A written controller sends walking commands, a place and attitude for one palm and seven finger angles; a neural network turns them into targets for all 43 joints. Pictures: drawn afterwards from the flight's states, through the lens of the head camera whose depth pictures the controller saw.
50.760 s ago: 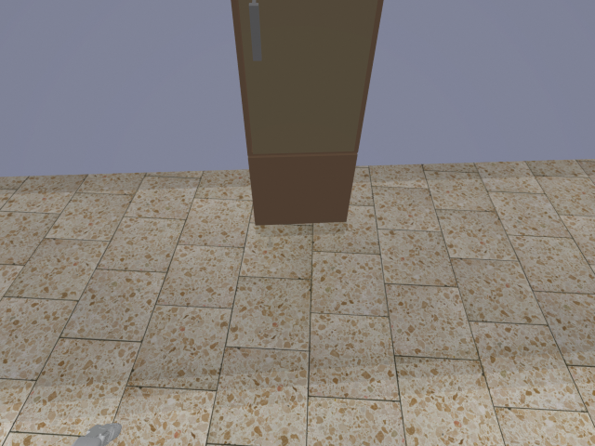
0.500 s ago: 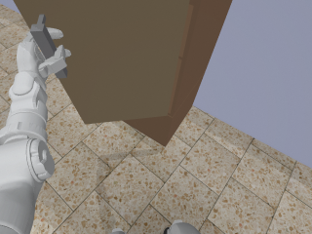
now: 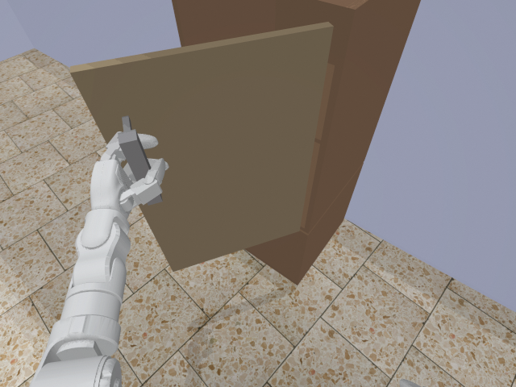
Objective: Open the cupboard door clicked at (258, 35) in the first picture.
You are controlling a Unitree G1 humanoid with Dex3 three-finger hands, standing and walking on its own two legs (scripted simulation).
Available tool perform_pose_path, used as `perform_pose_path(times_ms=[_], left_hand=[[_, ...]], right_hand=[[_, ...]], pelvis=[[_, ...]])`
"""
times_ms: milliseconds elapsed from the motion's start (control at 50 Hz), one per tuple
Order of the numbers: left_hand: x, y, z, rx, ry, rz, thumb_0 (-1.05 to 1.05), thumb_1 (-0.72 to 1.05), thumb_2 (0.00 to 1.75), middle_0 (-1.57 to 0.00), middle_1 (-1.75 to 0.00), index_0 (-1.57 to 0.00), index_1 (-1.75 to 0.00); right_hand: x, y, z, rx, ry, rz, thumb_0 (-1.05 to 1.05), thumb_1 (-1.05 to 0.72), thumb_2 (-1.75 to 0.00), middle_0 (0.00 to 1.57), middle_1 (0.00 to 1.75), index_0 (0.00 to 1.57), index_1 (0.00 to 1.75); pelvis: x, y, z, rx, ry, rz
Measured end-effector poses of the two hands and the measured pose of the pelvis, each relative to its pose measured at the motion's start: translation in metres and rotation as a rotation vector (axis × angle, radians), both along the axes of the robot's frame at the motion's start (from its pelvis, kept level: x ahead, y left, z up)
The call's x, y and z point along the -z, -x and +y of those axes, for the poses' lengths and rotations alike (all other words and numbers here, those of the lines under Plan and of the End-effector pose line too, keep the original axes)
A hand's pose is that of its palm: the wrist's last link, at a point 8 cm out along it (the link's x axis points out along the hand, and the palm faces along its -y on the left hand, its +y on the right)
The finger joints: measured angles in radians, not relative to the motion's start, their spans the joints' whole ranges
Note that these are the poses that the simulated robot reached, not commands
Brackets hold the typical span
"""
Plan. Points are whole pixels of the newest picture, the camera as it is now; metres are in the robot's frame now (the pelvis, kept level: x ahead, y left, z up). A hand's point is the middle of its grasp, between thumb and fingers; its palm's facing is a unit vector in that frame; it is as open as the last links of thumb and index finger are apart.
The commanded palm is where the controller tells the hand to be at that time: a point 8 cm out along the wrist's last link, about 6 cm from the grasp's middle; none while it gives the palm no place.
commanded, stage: pull the door open along its arc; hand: left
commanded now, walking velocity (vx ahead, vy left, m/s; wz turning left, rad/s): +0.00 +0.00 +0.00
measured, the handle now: (140, 161) +0.45 +0.19 +0.11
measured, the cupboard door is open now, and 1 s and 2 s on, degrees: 57 82 88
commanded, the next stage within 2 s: open thumb and fingers to let go in 0.56 s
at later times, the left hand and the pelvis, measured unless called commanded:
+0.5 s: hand (205, 232) +0.30 +0.07 +0.12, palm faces +0.44 -0.90 +0.01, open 6.0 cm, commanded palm +0.24 +0.11 +0.11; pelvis +0.00 -0.03 +0.01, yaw +4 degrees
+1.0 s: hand (211, 237) +0.30 +0.06 +0.12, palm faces +0.44 -0.90 -0.01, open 8.9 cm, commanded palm +0.25 +0.10 +0.11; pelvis -0.02 -0.02 +0.01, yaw +5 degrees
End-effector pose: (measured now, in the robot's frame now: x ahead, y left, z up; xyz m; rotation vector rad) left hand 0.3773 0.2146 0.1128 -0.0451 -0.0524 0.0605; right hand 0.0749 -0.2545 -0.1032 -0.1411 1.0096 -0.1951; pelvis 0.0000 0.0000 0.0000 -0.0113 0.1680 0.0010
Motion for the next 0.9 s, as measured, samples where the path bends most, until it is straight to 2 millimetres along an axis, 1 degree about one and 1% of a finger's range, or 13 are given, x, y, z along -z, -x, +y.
perform_pose_path(times_ms=[80, 160, 240, 300, 340, 400, 580, 660, 720, 800, 900], left_hand=[[0.001, 0.035, -0.022, -0.119, 0.071, -0.006, 0.03, 0.64, 0.70, -0.36, -1.35, -0.37, -1.35], [0.001, 0.060, -0.043, -0.216, 0.077, 0.020, 0.01, 0.62, 0.70, -0.36, -1.35, -0.39, -1.35], [-0.003, 0.077, -0.060, -0.303, 0.032, 0.061, -0.01, 0.63, 0.71, -0.37, -1.35, -0.39, -1.36], [-0.005, 0.087, -0.072, -0.363, 0.005, 0.087, -0.02, 0.64, 0.72, -0.37, -1.35, -0.40, -1.35], [-0.006, 0.093, -0.079, -0.388, -0.001, 0.097, -0.02, 0.65, 0.73, -0.36, -1.35, -0.40, -1.35], [-0.006, 0.101, -0.088, -0.405, -0.004, 0.103, -0.02, 0.65, 0.73, -0.35, -1.35, -0.40, -1.35], [-0.006, 0.125, -0.114, -0.362, -0.037, 0.087, -0.02, 0.65, 0.70, -0.35, -1.35, -0.38, -1.35], [-0.006, 0.132, -0.122, -0.344, -0.051, 0.082, -0.01, 0.65, 0.70, -0.36, -1.34, -0.37, -1.35], [-0.006, 0.131, -0.122, -0.365, -0.052, 0.081, -0.01, 0.64, 0.73, -0.37, -1.34, -0.36, -1.35], [-0.007, 0.126, -0.118, -0.400, -0.056, 0.085, -0.01, 0.61, 0.75, -0.38, -1.34, -0.36, -1.34], [-0.009, 0.125, -0.113, -0.403, -0.042, 0.079, 0.00, 0.48, 0.72, -0.37, -1.32, -0.36, -1.32]], right_hand=[[-0.009, -0.044, 0.012, -0.069, -0.029, -0.117, 0.01, -0.91, -0.90, 0.20, 0.29, 0.20, 0.30], [-0.022, -0.081, 0.025, -0.142, -0.041, -0.199, 0.01, -0.91, -0.90, 0.20, 0.29, 0.20, 0.30], [-0.032, -0.105, 0.036, -0.190, -0.052, -0.254, 0.01, -0.91, -0.90, 0.20, 0.29, 0.20, 0.30], [-0.035, -0.114, 0.041, -0.211, -0.057, -0.266, 0.01, -0.91, -0.90, 0.20, 0.29, 0.20, 0.30], [-0.036, -0.115, 0.042, -0.220, -0.058, -0.261, 0.01, -0.91, -0.90, 0.20, 0.29, 0.20, 0.30], [-0.033, -0.113, 0.040, -0.224, -0.054, -0.236, 0.01, -0.91, -0.90, 0.20, 0.30, 0.20, 0.30], [-0.017, -0.091, 0.021, -0.200, -0.048, -0.141, 0.01, -0.91, -0.90, 0.20, 0.30, 0.20, 0.30], [-0.012, -0.085, 0.016, -0.196, -0.049, -0.127, 0.01, -0.91, -0.90, 0.20, 0.29, 0.20, 0.30], [-0.010, -0.084, 0.015, -0.206, -0.038, -0.118, 0.01, -0.91, -0.90, 0.20, 0.29, 0.20, 0.30], [-0.010, -0.085, 0.019, -0.223, -0.034, -0.123, 0.01, -0.91, -0.90, 0.20, 0.29, 0.20, 0.30], [-0.014, -0.088, 0.028, -0.236, -0.042, -0.149, 0.01, -0.91, -0.90, 0.20, 0.29, 0.20, 0.30]], pelvis=[[-0.002, 0.001, -0.001, -0.008, -0.006, -0.035], [-0.004, 0.004, -0.005, -0.022, -0.013, -0.069], [-0.006, 0.007, -0.011, -0.036, -0.017, -0.099], [-0.007, 0.008, -0.015, -0.047, -0.018, -0.118], [-0.007, 0.008, -0.018, -0.053, -0.019, -0.130], [-0.008, 0.007, -0.022, -0.059, -0.021, -0.144], [-0.008, 0.004, -0.029, -0.071, -0.024, -0.172], [-0.007, 0.006, -0.031, -0.077, -0.024, -0.181], [-0.006, 0.010, -0.031, -0.086, -0.023, -0.187], [-0.006, 0.016, -0.031, -0.091, -0.024, -0.186], [-0.007, 0.020, -0.029, -0.091, -0.026, -0.183]])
